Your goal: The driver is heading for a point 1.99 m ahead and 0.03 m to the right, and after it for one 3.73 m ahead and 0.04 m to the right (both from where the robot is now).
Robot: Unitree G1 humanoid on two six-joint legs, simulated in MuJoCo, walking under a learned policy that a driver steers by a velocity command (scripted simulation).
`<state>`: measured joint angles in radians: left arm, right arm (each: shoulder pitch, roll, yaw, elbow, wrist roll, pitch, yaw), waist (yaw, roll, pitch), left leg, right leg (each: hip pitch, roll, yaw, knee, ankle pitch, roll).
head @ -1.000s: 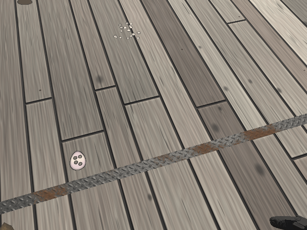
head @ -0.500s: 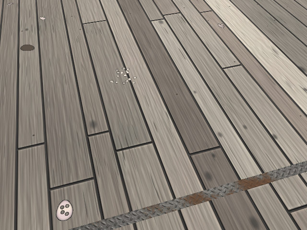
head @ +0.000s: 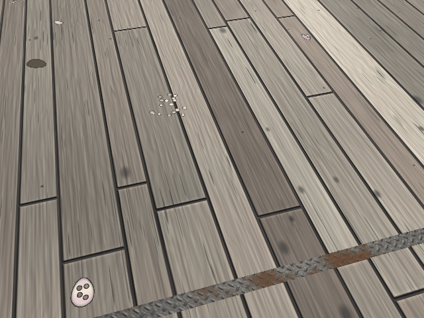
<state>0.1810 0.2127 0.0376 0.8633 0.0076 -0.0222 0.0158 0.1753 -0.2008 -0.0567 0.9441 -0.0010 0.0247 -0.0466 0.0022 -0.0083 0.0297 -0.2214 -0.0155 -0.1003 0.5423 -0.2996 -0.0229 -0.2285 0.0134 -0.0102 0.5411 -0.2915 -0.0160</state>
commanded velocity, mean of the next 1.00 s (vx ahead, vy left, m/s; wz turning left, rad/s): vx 0.00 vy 0.00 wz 0.00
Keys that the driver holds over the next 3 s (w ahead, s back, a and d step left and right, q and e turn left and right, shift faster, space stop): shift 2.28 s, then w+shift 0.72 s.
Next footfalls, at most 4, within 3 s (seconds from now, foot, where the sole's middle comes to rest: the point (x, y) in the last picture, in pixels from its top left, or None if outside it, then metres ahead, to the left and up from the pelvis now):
2.58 left None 0.09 0.16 -0.77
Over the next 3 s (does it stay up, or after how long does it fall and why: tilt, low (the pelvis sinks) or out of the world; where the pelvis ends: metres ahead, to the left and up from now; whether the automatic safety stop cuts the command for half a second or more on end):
stays up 0.30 0.05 -0.02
